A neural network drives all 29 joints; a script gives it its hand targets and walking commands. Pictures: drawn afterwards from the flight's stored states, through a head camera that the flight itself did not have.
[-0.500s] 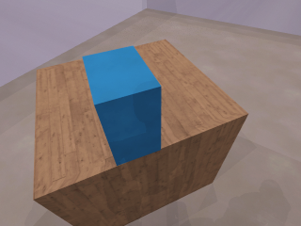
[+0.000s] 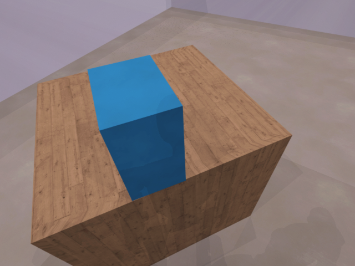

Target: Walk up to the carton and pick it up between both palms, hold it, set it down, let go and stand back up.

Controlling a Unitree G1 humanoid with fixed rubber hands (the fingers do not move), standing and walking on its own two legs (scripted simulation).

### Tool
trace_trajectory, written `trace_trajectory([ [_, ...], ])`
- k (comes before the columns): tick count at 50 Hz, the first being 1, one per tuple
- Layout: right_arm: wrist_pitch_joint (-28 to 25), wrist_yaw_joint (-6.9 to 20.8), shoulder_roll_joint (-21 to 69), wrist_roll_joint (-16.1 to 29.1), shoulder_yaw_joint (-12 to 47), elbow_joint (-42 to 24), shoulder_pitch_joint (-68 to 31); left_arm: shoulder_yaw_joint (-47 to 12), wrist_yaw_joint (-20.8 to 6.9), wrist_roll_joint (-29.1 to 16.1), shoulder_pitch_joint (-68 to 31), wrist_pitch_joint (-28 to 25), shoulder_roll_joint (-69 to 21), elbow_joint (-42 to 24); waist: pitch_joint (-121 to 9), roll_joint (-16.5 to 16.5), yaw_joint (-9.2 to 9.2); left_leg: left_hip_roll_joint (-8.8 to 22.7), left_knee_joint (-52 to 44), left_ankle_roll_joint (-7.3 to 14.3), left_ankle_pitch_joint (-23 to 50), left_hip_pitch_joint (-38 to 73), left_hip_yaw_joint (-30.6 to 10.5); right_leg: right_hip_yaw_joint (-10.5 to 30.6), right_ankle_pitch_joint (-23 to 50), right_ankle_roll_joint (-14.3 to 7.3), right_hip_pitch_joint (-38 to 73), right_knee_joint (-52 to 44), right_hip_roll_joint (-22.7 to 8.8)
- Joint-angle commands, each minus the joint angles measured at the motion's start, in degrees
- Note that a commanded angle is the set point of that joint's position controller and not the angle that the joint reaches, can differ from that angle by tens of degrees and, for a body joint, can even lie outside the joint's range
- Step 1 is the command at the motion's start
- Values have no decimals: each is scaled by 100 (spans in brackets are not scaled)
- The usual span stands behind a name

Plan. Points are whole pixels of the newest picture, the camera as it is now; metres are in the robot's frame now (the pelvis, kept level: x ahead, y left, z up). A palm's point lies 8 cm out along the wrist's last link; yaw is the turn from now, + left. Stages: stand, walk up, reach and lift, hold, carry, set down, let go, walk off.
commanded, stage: walk up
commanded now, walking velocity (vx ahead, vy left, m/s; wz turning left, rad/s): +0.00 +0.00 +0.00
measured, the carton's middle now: (140, 129) +0.45 +0.11 +0.07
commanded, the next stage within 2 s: none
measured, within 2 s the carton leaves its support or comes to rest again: neither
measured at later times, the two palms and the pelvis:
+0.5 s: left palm out of the picture -0.02 +0.19 -0.15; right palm out of the picture -0.04 -0.20 -0.16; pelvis +0.01 -0.01 +0.00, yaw +0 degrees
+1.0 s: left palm out of the picture +0.00 +0.14 -0.14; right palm out of the picture +0.11 -0.30 -0.16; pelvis +0.04 -0.07 -0.01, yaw +8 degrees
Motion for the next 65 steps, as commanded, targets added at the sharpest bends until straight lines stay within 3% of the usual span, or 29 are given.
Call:
trace_trajectory([
  [1,-11,-26,-336,2,-37,15,672,47,1,-13,472,-67,442,-147,427,-171,8,170,-299,218,622,-559,-183,930,1180,184,114,-557,-973],
  [28,33,-39,-326,15,7,16,749,42,12,-8,605,-63,445,-158,560,-51,13,215,-225,142,629,-487,-104,962,1472,190,135,-555,-940],
  [29,57,-73,-816,-69,-142,-199,852,465,83,17,311,81,1525,-159,680,-809,-115,635,14,377,643,-956,-662,-115,-225,394,151,110,-676],
  [30,76,-111,-1174,-102,-297,-346,714,462,77,80,188,167,1376,-362,794,-325,-101,877,35,575,475,-881,-1142,-164,-678,543,-560,641,-607],
  [31,103,-135,-1429,-132,-436,-450,769,374,38,121,210,216,939,-466,849,563,-180,1363,-249,912,-46,-688,-2013,-143,-895,633,-1322,1394,-481],
  [32,119,-168,-1504,-172,-539,-459,960,325,-4,166,47,227,729,-642,836,1233,-362,1920,-552,1352,232,-779,-2843,85,-1093,738,-1714,2464,-497],
  [33,103,-215,-1574,-235,-607,-494,967,317,-27,119,-2,202,738,-888,809,1626,-336,2337,-580,1609,888,-1192,-3311,639,-1418,747,-1739,3291,-723],
  [34,69,-235,-1497,-256,-618,-647,694,337,-47,75,9,183,804,-1072,666,1539,-187,2311,-545,1598,1139,-1369,-3217,910,-1645,760,-1775,3725,-880],
  [35,31,-242,-1486,-268,-639,-834,221,373,-70,41,107,167,881,-1181,567,1301,28,2007,-387,1335,1080,-1509,-2844,1149,-1681,783,-1655,3596,-1019],
  [36,17,-234,-1423,-280,-646,-1007,-166,415,-87,29,141,141,909,-1231,552,1169,190,1584,-224,967,1007,-1539,-2389,1091,-1643,840,-1515,2789,-1030],
  [38,77,-167,-1380,-263,-654,-1169,-675,432,-82,3,623,98,773,-985,472,943,500,734,484,409,1278,-1997,-1330,274,-388,1020,-270,801,-575],
  [39,102,-125,-1202,-273,-613,-1154,-475,467,-38,24,936,88,919,-776,367,288,498,226,1178,294,1028,-2376,-847,113,116,1049,392,242,-473],
  [40,102,-110,-780,-239,-524,-1254,-117,545,-3,49,1253,91,1423,-739,161,-1724,426,-347,2483,70,-817,-3028,-213,1339,1774,765,894,-306,-1802],
  [41,168,-124,-405,-57,-428,-1182,171,541,68,-18,1412,-5,1816,-923,-143,-2098,625,-676,3838,35,-2305,-3234,-240,3070,4381,186,715,-272,-3351],
  [42,202,-68,-273,-46,-379,-1073,110,249,19,70,1501,-57,1113,-734,-232,-1217,531,-418,3826,273,-1766,-2186,-893,3516,5160,-124,-96,-471,-2971],
  [43,225,15,-165,33,-352,-896,305,128,-9,97,882,-91,834,-816,-56,-617,26,-373,3765,387,-1496,-1991,-1009,2808,4738,-231,-273,-342,-2604],
  [44,230,62,-26,97,-271,-727,472,121,7,102,248,-115,916,-985,-11,-541,-271,-273,3575,452,-1241,-1934,-983,2172,4333,-269,-201,-138,-2262],
  [45,223,81,-15,95,-214,-621,433,90,24,86,-55,-145,920,-1060,60,-861,-255,-290,3363,466,-1060,-1800,-792,1729,4527,-294,-232,-19,-1944],
  [46,307,51,-91,28,-228,-588,464,71,6,174,-122,-195,1018,-1040,231,-1160,-337,-240,2715,425,-1170,-1440,-624,1286,4258,-321,-335,-50,-1761],
  [47,338,17,-298,27,-231,-600,360,48,-27,178,-115,-213,957,-972,283,-1260,-294,-392,2266,400,-1149,-1347,-463,1158,4242,-310,-244,-50,-1613],
  [49,349,-27,-631,96,-242,-684,27,-22,-26,169,242,-214,842,-763,254,-1197,-121,-548,1534,423,-942,-1152,-361,1263,4460,-349,112,57,-1628],
  [51,296,-41,-670,139,-188,-652,77,-24,-7,88,281,-180,931,-657,101,-997,-213,-518,466,491,-67,-667,-356,1364,4254,-318,243,118,-1697],
  [52,233,-34,-634,117,-141,-583,232,-24,2,22,142,-147,900,-639,42,-791,-361,-391,-296,532,1040,-102,-431,1340,3568,-159,38,97,-1662],
  [53,160,-35,-853,46,-160,-544,239,-37,-20,-35,127,-146,774,-645,-80,-471,-286,-68,-407,569,1936,547,-785,1328,2541,49,-330,73,-1499],
  [54,104,-7,-1198,18,-205,-607,-78,-30,-49,-51,466,-123,640,-604,19,84,107,222,-128,708,2733,665,-1061,1075,1148,153,-625,-145,-1075],
  [55,93,49,-1068,43,-172,-568,-384,-96,-30,-25,682,-62,394,-436,239,701,183,234,-43,829,2457,124,-971,958,256,176,-271,-528,-927],
  [58,31,39,-684,1,-99,-533,-412,15,-11,22,407,-64,780,-284,521,332,-7,41,-245,662,2130,75,-822,993,1127,172,-63,-402,-935],
  [60,-16,12,-649,57,-112,-427,-278,-6,-26,36,457,-86,612,-200,379,66,10,23,-286,659,2143,127,-777,979,1578,191,167,-387,-986],
  [65,-57,10,-649,50,-94,-330,-316,-8,17,32,442,-76,518,-51,313,-178,50,11,-312,636,2040,60,-712,941,1798,203,406,-410,-993],
])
